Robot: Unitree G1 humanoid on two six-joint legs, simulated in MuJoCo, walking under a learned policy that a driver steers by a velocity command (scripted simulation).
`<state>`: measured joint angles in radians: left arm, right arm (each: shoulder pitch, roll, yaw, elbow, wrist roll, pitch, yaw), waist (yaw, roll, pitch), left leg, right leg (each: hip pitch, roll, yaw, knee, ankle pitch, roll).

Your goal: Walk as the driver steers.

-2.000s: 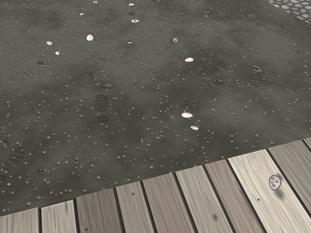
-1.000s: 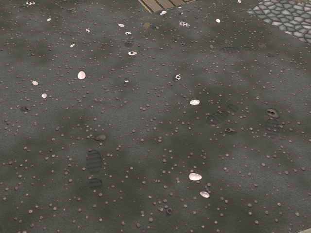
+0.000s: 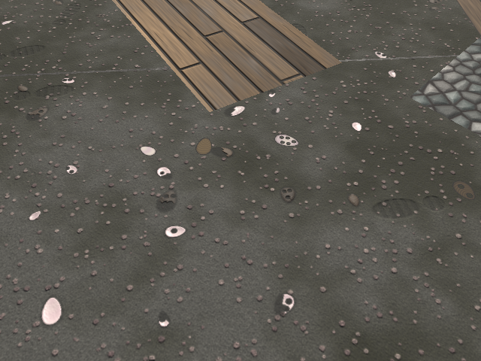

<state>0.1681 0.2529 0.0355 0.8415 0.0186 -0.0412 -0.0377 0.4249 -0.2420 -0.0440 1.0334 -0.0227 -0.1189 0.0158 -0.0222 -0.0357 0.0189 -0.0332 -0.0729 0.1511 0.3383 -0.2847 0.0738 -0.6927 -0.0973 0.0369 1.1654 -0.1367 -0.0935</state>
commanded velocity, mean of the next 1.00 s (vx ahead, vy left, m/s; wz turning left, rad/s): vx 1.00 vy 0.00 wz -0.20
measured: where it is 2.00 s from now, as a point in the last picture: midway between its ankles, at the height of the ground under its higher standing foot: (282, 67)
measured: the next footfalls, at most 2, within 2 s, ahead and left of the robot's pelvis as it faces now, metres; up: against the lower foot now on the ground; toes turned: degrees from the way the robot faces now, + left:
right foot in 0.22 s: +0.41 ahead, -0.08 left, +0.00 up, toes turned -12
left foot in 0.66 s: +0.90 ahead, -0.04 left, +0.00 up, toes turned -10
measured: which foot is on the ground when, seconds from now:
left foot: down 0.00-0.22, up 0.24-0.64, down 0.66-1.00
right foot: up 0.00-0.20, down 0.22-0.64, up 0.66-1.00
